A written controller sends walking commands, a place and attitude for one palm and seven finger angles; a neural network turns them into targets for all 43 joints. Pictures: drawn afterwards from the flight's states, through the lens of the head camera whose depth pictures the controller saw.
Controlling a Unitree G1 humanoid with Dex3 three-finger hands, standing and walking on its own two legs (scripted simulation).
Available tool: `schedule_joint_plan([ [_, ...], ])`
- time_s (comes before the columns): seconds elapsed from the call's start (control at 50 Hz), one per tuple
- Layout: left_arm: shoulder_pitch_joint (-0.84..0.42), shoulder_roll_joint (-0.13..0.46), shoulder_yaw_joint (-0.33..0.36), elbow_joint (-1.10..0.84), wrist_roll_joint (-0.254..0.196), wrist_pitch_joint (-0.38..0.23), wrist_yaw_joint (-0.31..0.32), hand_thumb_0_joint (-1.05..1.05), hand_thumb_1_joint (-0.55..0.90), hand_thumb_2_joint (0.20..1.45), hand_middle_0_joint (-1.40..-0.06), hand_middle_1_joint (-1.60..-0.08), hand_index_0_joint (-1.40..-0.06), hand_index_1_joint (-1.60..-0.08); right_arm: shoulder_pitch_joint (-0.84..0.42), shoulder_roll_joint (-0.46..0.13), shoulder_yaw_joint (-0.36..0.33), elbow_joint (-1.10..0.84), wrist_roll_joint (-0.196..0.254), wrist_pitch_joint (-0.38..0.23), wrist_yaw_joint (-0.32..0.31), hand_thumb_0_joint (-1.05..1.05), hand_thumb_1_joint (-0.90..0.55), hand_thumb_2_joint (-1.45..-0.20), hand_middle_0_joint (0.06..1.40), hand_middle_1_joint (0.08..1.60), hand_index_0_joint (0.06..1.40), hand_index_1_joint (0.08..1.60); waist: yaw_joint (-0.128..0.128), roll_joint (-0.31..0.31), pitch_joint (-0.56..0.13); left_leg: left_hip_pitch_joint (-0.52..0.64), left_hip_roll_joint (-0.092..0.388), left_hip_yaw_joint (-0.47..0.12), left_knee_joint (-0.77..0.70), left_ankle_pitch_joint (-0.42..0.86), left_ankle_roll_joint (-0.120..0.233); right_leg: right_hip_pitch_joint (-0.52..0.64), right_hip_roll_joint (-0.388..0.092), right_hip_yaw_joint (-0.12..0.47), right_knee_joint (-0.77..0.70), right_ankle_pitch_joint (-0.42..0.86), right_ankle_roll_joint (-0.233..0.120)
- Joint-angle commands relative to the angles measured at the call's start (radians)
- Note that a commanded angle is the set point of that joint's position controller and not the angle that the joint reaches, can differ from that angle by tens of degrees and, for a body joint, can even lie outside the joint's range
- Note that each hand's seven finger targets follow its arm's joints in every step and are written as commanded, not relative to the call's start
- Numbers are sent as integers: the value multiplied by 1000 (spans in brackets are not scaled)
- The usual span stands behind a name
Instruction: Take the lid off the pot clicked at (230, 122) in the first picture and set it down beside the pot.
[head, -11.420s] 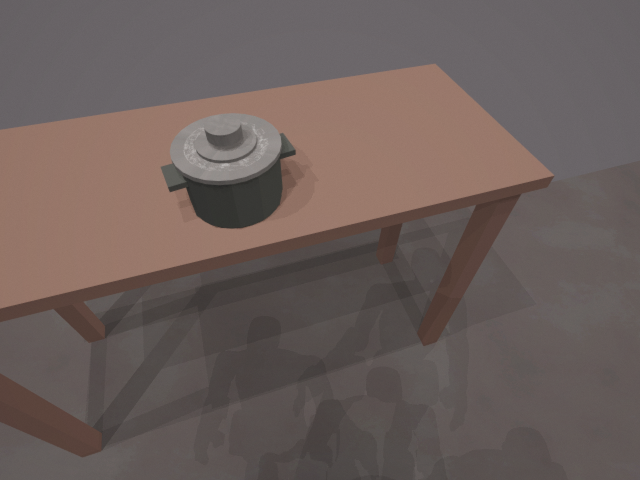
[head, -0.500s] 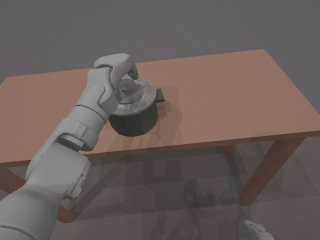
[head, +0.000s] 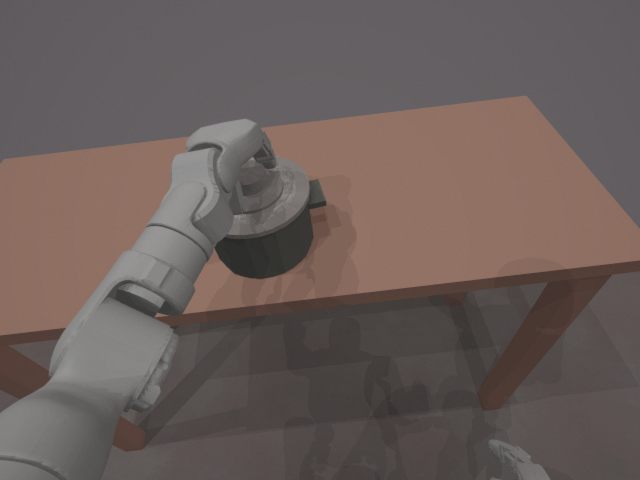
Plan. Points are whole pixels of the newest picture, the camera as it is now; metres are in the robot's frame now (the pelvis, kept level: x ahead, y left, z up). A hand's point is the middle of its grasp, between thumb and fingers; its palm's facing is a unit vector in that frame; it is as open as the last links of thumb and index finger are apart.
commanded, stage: close the fingers and squeeze the knob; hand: left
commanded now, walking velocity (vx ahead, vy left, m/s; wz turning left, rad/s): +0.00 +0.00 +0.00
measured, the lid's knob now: (247, 177) +0.49 +0.10 +0.13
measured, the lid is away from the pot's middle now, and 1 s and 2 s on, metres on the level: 0.00 0.01 0.01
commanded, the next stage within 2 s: lift the lid straight up in 1.28 s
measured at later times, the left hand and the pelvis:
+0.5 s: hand (238, 188) +0.44 +0.10 +0.15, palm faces -0.28 -0.11 -0.95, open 8.7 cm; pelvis +0.00 +0.00 +0.00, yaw +0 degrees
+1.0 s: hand (238, 187) +0.45 +0.10 +0.15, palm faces -0.29 -0.11 -0.95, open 8.4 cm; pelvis +0.00 +0.00 +0.00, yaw +0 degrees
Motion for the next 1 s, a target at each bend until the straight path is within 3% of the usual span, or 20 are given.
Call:
schedule_joint_plan([
  [0.0,-485,182,68,-188,25,2,28,0,-148,1198,-673,-463,-673,-463,-78,-97,-37,-135,-1,-39,1,0,-900,-900,200,300,200,300,4,-149,-384,205,-58,24,7,371,77,103,95,-96,-19,472,-78],
  [0.06,-486,189,78,-197,14,0,35,0,-116,1189,-657,-550,-657,-550,-88,-101,-37,-139,0,-37,0,0,-900,-900,200,300,200,300,5,-170,-384,194,-58,19,9,370,78,109,94,-95,-21,473,-80],
  [0.14,-507,158,43,-175,25,11,37,0,-71,1174,-647,-641,-647,-641,-90,-91,-32,-129,1,-36,0,0,-900,-900,200,300,200,300,0,-130,-366,204,-60,20,4,346,73,81,97,-99,-19,444,-81],
  [0.18,-502,224,99,-178,28,5,42,0,-48,1164,-645,-679,-645,-679,-88,-97,-30,-131,-2,-36,-5,0,-900,-900,200,300,200,300,10,-160,-391,190,-61,21,1,345,75,118,94,-94,-17,460,-80],
  [0.26,-465,165,60,-190,16,5,36,0,-1,1141,-648,-746,-648,-746,-96,-92,-35,-140,-1,-38,0,0,-900,-900,200,300,200,300,6,-146,-393,206,-59,17,16,394,76,109,92,-94,-18,487,-82],
  [0.42,-481,204,81,-158,25,9,32,0,99,1079,-668,-848,-668,-848,-96,-94,-28,-133,0,-36,-8,0,-900,-900,200,300,200,300,9,-173,-358,177,-63,24,-3,323,75,108,94,-97,-23,453,-77],
  [0.48,-496,204,80,-191,28,-1,33,0,138,1051,-681,-878,-681,-878,-94,-94,-34,-136,-1,-39,-8,0,-900,-900,200,300,200,300,7,-151,-392,202,-60,22,1,340,75,112,94,-93,-20,454,-78],
  [0.5,-509,195,69,-208,27,0,33,0,151,1040,-685,-887,-685,-887,-101,-92,-32,-140,0,-41,-6,0,-900,-900,200,300,200,300,9,-127,-400,204,-62,18,1,345,74,116,93,-92,-17,457,-80],
  [0.56,-471,138,38,-166,10,4,29,0,192,1007,-700,-911,-700,-911,-92,-95,-38,-134,0,-36,-4,0,-900,-900,200,300,200,300,-3,-156,-357,195,-59,19,3,332,75,86,95,-99,-29,440,-80],
  [0.62,-490,223,99,-163,21,6,37,0,234,970,-717,-932,-717,-932,-94,-99,-33,-130,0,-42,-9,0,-900,-900,200,300,200,300,11,-150,-390,193,-63,22,0,328,76,118,95,-91,-20,454,-79],
  [0.64,-512,193,74,-187,19,7,34,0,248,957,-723,-939,-723,-939,-92,-94,-32,-132,-1,-44,-9,0,-900,-900,200,300,200,300,6,-149,-395,199,-65,21,-2,330,77,117,94,-93,-20,462,-78],
  [0.68,-489,147,38,-167,13,5,28,0,237,1007,-704,-903,-707,-908,-87,-93,-34,-128,0,-44,-8,0,-900,-900,200,300,200,300,-3,-159,-369,197,-62,25,-1,330,77,100,95,-96,-29,458,-76],
  [0.72,-519,203,77,-198,23,3,30,0,240,1035,-693,-887,-700,-893,-86,-99,-36,-127,1,-45,-7,0,-900,-900,200,300,200,300,5,-152,-386,203,-62,20,-1,336,77,112,95,-94,-23,463,-77],
  [0.76,-481,207,90,-168,15,1,31,0,252,1051,-689,-881,-699,-887,-85,-104,-37,-129,-2,-45,-9,0,-900,-900,200,300,200,300,7,-155,-377,190,-62,19,1,336,78,114,93,-92,-27,461,-80],
  [0.78,-477,164,49,-140,22,6,26,0,260,1057,-689,-880,-699,-886,-85,-95,-31,-126,-1,-44,-8,0,-900,-900,200,300,200,300,2,-168,-359,185,-64,22,-3,329,78,104,96,-97,-26,458,-77],
  [0.86,-499,218,96,-174,19,-2,30,0,294,1075,-696,-882,-709,-888,-79,-106,-36,-126,-3,-44,-9,0,-900,-900,200,300,200,300,6,-152,-376,195,-61,17,1,341,78,113,92,-95,-27,460,-81],
  [0.88,-499,190,65,-162,28,0,26,0,303,1079,-700,-884,-713,-889,-87,-96,-31,-131,-2,-45,-8,0,-900,-900,200,300,200,300,5,-139,-372,194,-64,20,-2,333,77,107,95,-95,-24,452,-79],
  [0.92,-509,188,62,-150,30,4,26,0,321,1086,-707,-888,-722,-892,-79,-97,-30,-123,0,-42,-9,0,-900,-900,200,300,200,300,0,-159,-360,189,-62,20,-6,323,76,100,96,-97,-27,447,-78],
  [0.96,-489,232,110,-172,20,-4,31,0,340,1093,-715,-892,-731,-895,-79,-105,-36,-132,-5,-48,-11,0,-900,-900,200,300,200,300,11,-151,-387,191,-64,17,4,342,80,125,92,-92,-25,469,-80],
  [0.98,-463,240,114,-105,35,2,31,0,349,1097,-720,-895,-735,-897,-78,-101,-31,-124,-5,-45,-14,0,-900,-900,200,300,200,300,10,-178,-364,173,-64,25,0,320,78,119,94,-93,-26,456,-76],
])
